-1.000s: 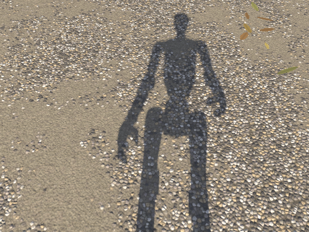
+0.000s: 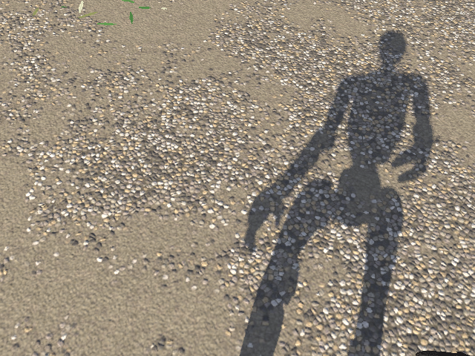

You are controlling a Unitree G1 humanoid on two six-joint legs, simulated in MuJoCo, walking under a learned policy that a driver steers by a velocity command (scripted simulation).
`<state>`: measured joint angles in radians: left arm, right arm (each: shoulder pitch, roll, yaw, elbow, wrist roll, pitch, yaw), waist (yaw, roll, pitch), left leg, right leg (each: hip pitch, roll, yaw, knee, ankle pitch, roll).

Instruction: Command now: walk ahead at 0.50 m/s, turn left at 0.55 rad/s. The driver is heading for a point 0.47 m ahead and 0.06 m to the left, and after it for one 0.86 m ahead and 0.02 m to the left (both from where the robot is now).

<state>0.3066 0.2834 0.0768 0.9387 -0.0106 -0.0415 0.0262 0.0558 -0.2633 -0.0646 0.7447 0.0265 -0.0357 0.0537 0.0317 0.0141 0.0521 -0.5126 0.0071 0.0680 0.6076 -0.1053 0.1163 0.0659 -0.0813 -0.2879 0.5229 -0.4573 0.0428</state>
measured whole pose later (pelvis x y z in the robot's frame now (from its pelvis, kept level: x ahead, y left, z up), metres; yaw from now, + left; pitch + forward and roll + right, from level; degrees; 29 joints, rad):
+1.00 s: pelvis +0.56 +0.09 +0.01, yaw +13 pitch +3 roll -1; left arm 0.43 0.29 0.06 0.91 -0.02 -0.05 0.00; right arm 0.01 -0.25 -0.03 0.67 0.00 -0.10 0.03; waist 0.10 0.01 0.02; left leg -0.47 0.02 -0.02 0.48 -0.08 0.02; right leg -0.02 0.01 0.05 0.44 -0.43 0.00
